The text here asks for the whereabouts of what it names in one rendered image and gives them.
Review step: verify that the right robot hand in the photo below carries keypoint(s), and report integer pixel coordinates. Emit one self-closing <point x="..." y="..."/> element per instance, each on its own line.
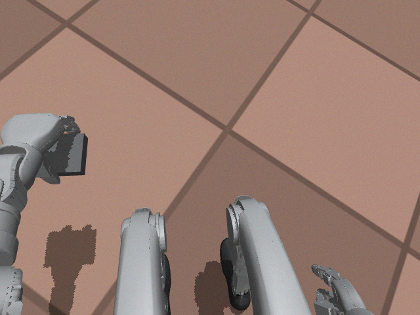
<point x="343" y="298"/>

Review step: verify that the right robot foot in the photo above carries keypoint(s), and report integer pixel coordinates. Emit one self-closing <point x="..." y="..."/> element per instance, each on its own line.
<point x="239" y="302"/>

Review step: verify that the left robot hand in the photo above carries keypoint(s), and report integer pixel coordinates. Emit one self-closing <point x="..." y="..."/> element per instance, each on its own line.
<point x="41" y="131"/>

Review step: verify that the left robot arm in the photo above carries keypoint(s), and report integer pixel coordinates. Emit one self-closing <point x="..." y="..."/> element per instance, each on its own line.
<point x="19" y="165"/>

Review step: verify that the small box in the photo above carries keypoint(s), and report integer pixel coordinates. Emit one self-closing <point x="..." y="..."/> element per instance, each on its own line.
<point x="68" y="156"/>

